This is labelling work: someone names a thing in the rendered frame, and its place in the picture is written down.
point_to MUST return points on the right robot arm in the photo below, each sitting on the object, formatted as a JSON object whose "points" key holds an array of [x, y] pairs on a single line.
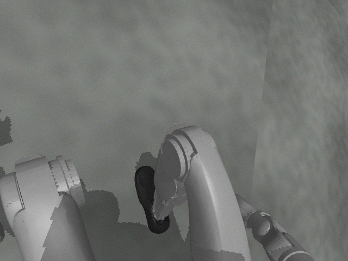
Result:
{"points": [[278, 244]]}

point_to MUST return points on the right robot hand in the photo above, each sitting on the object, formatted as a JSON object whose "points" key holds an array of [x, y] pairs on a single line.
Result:
{"points": [[246, 208]]}

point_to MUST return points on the right robot foot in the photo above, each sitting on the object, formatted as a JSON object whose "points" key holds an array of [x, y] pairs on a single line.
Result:
{"points": [[144, 183]]}

